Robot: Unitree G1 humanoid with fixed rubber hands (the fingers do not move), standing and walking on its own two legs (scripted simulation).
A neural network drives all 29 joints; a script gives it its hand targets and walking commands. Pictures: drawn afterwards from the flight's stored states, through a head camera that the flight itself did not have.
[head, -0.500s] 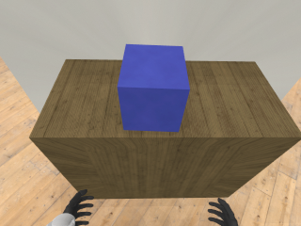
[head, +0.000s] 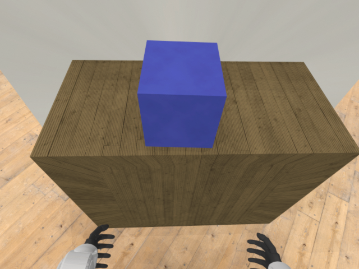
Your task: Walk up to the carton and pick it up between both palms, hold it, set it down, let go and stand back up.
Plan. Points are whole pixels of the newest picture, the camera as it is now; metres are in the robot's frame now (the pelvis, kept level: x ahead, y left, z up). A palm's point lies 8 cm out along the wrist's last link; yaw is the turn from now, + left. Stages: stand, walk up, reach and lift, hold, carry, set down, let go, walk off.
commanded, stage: set down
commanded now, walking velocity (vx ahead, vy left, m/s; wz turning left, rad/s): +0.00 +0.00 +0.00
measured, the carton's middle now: (180, 95) +0.55 +0.03 +0.05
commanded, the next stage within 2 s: let go in 0.62 s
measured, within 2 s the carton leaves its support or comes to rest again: neither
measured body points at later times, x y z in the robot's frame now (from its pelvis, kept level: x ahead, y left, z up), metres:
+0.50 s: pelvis -0.01 -0.01 -0.01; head +0.06 +0.01 +0.43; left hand +0.18 +0.21 -0.14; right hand +0.16 -0.21 -0.15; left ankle -0.01 +0.11 -0.74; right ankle +0.02 -0.11 -0.75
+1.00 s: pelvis +0.01 -0.01 +0.00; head +0.03 +0.01 +0.45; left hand +0.18 +0.22 -0.08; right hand +0.19 -0.26 -0.09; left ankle -0.01 +0.11 -0.74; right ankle +0.02 -0.11 -0.75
